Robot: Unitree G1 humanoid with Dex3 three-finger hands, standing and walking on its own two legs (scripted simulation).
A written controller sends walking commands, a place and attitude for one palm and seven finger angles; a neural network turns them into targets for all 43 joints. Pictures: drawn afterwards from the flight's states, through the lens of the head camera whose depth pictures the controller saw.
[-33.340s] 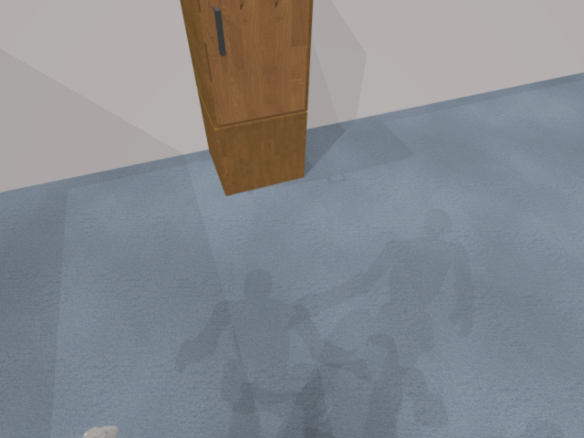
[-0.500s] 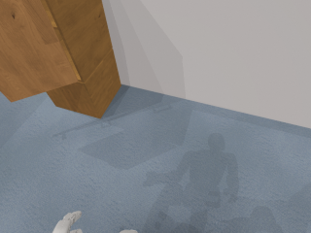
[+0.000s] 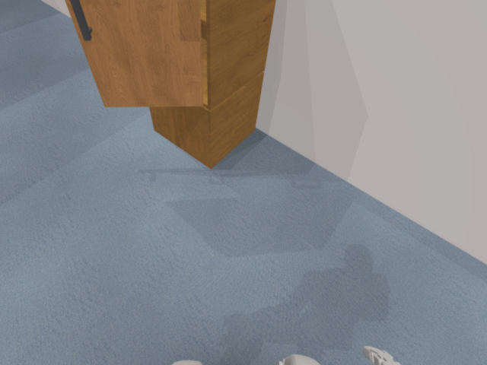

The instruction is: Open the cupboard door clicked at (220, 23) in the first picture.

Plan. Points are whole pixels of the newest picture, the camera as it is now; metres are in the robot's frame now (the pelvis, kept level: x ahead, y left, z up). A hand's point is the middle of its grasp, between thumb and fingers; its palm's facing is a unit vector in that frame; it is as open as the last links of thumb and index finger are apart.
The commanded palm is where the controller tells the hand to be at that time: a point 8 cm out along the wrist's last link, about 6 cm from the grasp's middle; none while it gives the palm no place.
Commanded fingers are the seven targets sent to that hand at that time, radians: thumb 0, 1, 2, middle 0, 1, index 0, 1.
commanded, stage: turn to face it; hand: left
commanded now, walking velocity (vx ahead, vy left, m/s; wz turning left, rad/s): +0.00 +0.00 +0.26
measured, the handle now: (80, 11) +0.95 +0.56 +0.03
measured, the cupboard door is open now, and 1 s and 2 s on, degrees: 44 44 44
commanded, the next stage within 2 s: take the last steps up to it in 0.20 s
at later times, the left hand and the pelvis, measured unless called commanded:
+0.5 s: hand out of the picture +0.04 +0.15 -0.15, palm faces +0.20 -0.95 -0.23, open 7.2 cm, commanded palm none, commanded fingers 0.00 0.90 0.90 -0.20 -0.30 -0.20 -0.30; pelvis +0.01 -0.04 +0.01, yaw +9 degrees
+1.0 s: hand out of the picture +0.04 +0.27 -0.17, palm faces +0.32 -0.93 -0.18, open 7.4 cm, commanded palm none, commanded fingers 0.00 0.90 0.90 -0.20 -0.30 -0.20 -0.30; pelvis +0.10 +0.09 +0.01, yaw +14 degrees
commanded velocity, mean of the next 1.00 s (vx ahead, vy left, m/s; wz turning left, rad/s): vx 0.22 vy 0.08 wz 0.14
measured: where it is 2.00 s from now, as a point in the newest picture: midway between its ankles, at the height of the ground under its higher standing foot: (191, 286)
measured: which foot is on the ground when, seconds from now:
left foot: down 0.00-0.32, up 0.34-0.78, down 0.80-1.00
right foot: up 0.00-0.30, down 0.32-0.80, up 0.82-1.00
